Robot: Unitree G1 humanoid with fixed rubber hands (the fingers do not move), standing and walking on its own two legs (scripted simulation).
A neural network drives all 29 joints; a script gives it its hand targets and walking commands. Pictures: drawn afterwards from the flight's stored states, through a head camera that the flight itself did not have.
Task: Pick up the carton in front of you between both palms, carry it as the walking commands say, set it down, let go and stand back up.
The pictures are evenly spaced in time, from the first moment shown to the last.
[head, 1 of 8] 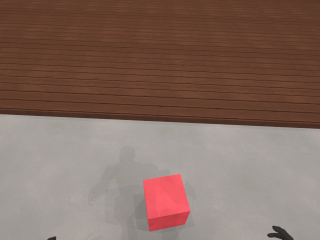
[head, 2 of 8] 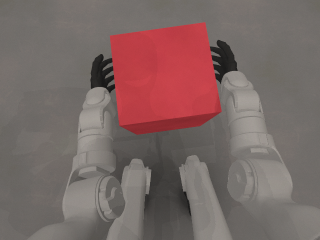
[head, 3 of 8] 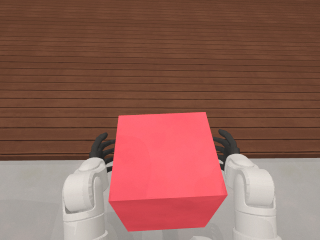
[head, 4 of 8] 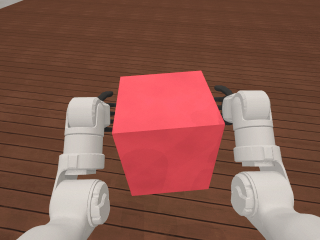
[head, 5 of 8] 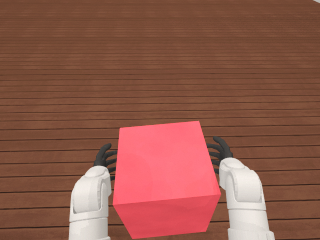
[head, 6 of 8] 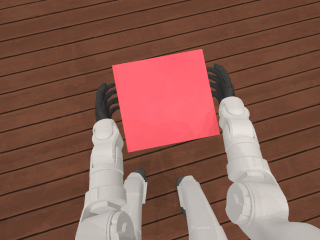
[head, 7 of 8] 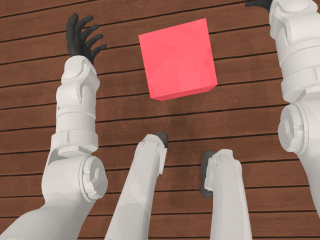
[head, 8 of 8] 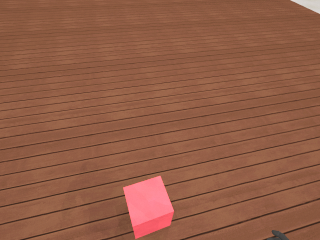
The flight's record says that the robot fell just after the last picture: no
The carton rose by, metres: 0.80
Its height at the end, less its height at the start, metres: +0.06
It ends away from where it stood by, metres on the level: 3.16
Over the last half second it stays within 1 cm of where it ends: yes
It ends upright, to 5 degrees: yes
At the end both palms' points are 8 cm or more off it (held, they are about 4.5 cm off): yes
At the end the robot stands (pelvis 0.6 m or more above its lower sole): yes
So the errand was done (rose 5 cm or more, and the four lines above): yes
